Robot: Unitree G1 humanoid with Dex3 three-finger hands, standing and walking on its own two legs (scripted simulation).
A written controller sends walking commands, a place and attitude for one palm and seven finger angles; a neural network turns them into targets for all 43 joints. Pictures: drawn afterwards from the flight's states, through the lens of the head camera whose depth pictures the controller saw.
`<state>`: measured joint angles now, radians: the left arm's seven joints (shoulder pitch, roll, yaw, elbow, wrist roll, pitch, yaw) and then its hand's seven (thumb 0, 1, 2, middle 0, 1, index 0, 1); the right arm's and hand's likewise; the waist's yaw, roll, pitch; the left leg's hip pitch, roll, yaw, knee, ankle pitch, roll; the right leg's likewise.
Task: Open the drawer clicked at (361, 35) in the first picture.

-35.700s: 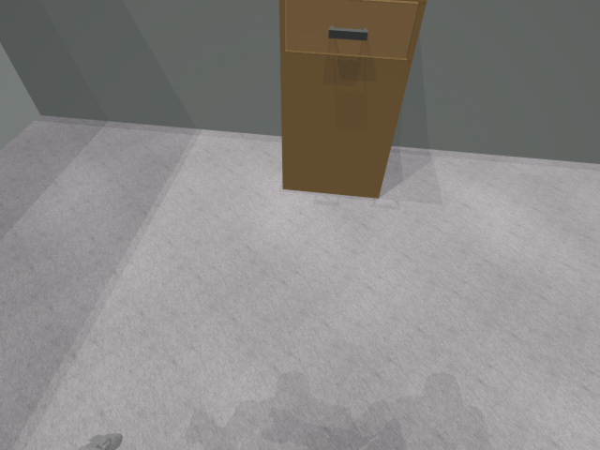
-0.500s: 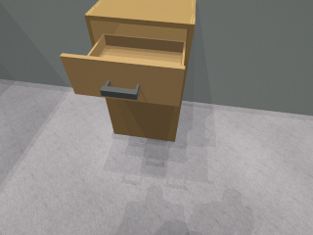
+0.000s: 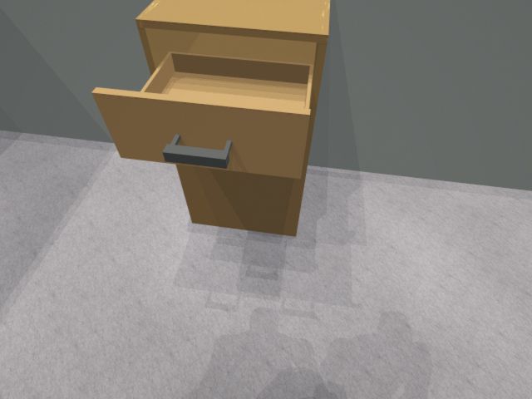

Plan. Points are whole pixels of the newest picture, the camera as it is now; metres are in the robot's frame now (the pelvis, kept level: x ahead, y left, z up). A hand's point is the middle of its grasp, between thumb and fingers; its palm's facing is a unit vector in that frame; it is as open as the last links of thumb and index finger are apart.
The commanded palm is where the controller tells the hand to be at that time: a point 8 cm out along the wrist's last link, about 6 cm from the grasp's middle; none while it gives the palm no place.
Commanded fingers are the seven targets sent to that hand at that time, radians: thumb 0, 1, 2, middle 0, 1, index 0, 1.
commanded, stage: look to check the result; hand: left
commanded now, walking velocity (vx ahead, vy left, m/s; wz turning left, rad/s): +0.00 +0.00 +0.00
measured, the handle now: (199, 148) +0.58 +0.18 +0.01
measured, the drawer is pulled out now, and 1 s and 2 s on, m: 0.30 0.30 0.30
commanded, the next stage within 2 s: stand and wait in 0.02 s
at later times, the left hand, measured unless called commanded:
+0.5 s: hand out of the picture +0.02 +0.18 -0.18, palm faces +0.03 -0.98 -0.20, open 7.4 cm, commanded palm none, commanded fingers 0.00 0.90 0.90 -0.20 -0.30 -0.20 -0.30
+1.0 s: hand out of the picture +0.03 +0.20 -0.17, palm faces +0.02 -0.98 -0.22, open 7.4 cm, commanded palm none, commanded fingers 0.00 0.90 0.90 -0.20 -0.30 -0.20 -0.30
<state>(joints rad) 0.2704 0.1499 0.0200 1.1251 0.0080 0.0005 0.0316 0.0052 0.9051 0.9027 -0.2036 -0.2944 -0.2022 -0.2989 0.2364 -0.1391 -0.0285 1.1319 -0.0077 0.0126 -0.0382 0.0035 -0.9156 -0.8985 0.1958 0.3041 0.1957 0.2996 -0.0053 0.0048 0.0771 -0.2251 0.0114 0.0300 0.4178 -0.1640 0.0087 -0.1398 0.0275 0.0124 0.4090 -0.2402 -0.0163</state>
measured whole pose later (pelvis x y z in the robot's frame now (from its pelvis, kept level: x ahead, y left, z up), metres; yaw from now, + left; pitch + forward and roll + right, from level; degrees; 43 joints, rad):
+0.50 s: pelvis +0.01 +0.00 +0.00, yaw +0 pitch -2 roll +0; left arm 0.23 0.17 0.02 1.12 0.01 0.00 0.03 0.01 0.90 0.90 -0.20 -0.29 -0.20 -0.30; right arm 0.21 -0.15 -0.02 1.13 -0.01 0.01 -0.04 0.00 -0.91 -0.90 0.20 0.30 0.20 0.30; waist -0.01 0.00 0.07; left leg -0.20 0.02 0.03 0.40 -0.17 0.00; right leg -0.11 0.03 0.01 0.38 -0.24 -0.02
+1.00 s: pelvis +0.01 +0.00 +0.00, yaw +0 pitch -2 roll +0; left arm 0.22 0.20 0.02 1.12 0.01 0.00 0.02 0.01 0.90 0.90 -0.20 -0.29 -0.20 -0.30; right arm 0.19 -0.17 -0.02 1.13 -0.01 0.01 -0.03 0.00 -0.91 -0.90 0.20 0.30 0.20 0.30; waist 0.00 0.00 0.08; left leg -0.19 0.01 0.03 0.39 -0.16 0.01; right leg -0.10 0.02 0.02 0.36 -0.23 -0.01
